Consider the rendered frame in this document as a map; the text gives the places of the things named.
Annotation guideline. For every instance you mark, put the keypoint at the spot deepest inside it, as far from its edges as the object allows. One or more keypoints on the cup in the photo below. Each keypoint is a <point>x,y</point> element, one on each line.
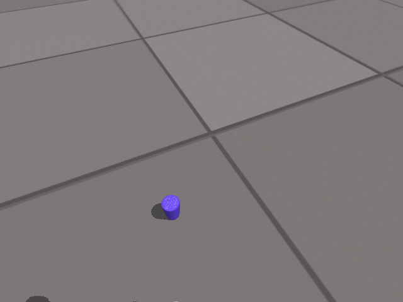
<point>171,206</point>

